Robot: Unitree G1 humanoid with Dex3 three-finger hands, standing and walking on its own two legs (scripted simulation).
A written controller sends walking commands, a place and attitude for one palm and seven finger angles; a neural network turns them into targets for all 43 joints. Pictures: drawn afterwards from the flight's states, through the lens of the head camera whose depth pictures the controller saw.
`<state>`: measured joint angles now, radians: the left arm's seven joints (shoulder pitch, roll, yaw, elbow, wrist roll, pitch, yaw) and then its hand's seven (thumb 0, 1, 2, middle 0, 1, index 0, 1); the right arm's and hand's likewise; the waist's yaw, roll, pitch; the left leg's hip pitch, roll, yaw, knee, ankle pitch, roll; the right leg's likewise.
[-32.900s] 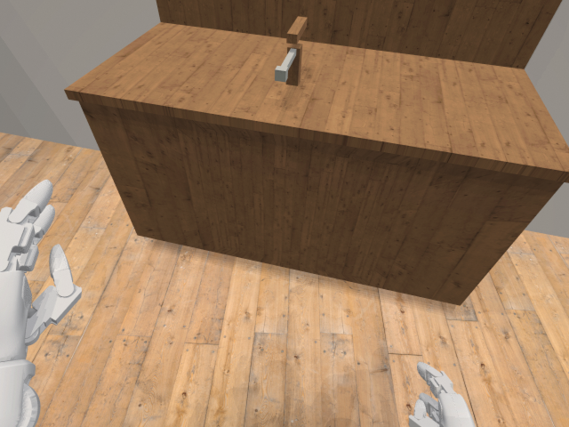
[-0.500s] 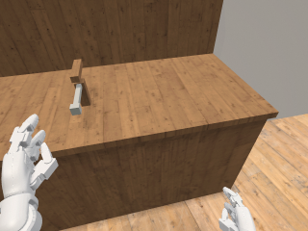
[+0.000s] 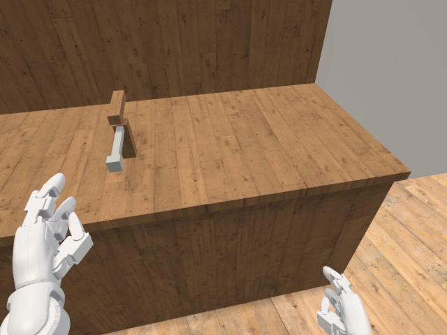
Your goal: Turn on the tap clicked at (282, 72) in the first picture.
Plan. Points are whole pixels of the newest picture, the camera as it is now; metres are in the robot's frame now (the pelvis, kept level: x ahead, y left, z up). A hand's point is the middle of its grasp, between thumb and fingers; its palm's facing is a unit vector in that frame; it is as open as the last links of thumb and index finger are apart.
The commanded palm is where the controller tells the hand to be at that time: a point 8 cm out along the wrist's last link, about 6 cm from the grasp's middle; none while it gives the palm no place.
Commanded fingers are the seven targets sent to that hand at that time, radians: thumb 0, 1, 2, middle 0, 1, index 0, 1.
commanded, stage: turn the palm inward beside the body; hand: left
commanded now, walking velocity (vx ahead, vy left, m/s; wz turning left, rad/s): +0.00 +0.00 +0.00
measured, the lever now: (114, 163) +0.41 +0.31 +0.10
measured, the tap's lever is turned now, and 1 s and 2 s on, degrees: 0 0 0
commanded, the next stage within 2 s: reach beside the lever's end, fingers flat in 0.30 s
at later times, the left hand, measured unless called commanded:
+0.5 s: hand (100, 241) +0.19 +0.21 +0.15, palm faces +0.50 -0.86 -0.09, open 7.4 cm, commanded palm +0.14 +0.26 +0.16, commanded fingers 0.00 0.90 0.90 -0.20 -0.30 -0.20 -0.30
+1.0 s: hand (93, 213) +0.25 +0.26 +0.13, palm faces +0.55 -0.83 -0.07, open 7.4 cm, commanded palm +0.20 +0.30 +0.14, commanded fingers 0.00 0.90 0.90 -0.19 -0.27 -0.19 -0.27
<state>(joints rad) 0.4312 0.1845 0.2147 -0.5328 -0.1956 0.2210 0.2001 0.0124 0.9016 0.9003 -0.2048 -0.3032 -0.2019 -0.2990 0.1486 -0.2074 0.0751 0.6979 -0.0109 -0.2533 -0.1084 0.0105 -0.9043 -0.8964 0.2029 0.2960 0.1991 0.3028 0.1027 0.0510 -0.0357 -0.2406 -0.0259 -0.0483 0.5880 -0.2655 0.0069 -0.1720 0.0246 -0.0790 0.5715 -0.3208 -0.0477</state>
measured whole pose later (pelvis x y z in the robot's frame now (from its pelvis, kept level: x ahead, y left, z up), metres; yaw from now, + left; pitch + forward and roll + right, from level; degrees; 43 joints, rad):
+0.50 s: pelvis +0.00 -0.02 +0.00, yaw +0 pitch -5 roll +0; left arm 0.42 0.19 0.23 -0.49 -0.21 0.23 0.19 0.01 0.90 0.90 -0.21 -0.30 -0.20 -0.30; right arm 0.16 -0.22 0.06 0.70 0.00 -0.23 -0.11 0.01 -0.91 -0.90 0.20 0.30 0.20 0.30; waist 0.09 0.06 -0.04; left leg -0.23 0.00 -0.06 0.59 -0.26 -0.02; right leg -0.17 0.05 -0.09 0.57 -0.32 -0.08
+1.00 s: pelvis +0.01 -0.01 +0.00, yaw -1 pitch -2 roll +0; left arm 0.21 0.22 0.34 -0.22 -0.22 0.16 0.19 0.01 0.90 0.90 -0.20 -0.30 -0.20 -0.29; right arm 0.17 -0.23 0.03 0.73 0.01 -0.23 -0.13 0.01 -0.91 -0.90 0.20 0.30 0.20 0.30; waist 0.07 0.04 -0.04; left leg -0.29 -0.01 -0.04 0.59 -0.27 0.00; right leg -0.23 0.04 -0.07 0.59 -0.33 -0.06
